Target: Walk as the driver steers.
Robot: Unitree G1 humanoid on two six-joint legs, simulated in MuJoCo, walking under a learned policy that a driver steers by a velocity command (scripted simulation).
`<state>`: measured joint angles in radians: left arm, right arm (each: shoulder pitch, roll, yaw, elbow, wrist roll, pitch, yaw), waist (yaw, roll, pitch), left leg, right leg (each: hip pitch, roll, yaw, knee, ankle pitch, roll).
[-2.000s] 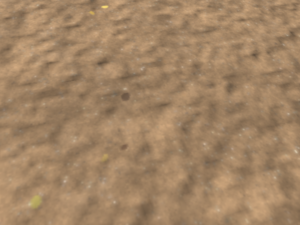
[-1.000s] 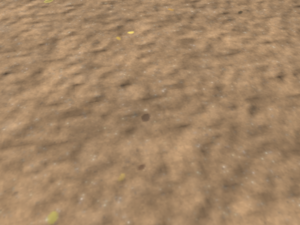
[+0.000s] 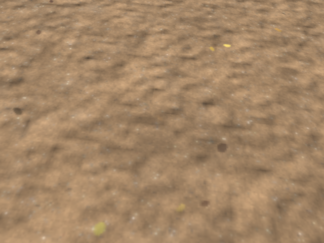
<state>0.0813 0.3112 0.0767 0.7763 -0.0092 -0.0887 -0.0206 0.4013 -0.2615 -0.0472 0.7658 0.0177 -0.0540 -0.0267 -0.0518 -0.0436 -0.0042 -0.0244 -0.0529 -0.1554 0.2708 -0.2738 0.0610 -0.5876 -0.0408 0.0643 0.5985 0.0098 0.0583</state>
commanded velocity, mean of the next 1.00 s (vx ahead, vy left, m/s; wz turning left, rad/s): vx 0.48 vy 0.00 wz -0.02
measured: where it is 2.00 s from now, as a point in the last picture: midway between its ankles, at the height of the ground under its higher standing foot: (185, 121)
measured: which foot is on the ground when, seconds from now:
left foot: down 0.00-0.16, up 0.18-0.62, down 0.64-1.00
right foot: up 0.00-0.12, down 0.14-0.66, up 0.68-1.00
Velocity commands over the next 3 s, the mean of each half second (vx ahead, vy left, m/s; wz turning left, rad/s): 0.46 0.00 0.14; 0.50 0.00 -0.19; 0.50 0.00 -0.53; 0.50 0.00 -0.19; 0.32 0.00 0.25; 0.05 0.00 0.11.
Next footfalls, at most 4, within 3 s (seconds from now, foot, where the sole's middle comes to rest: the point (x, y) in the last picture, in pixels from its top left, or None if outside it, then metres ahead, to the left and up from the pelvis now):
0.14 right None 0.23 -0.14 -0.78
0.64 left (125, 231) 0.55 0.10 -0.78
1.20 right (182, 172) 0.82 -0.16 -0.78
1.68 left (160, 118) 1.17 -0.07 -0.78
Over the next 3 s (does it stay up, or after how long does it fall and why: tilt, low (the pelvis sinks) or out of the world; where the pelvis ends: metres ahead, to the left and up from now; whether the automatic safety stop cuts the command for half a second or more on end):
stays up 1.34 -0.29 -0.01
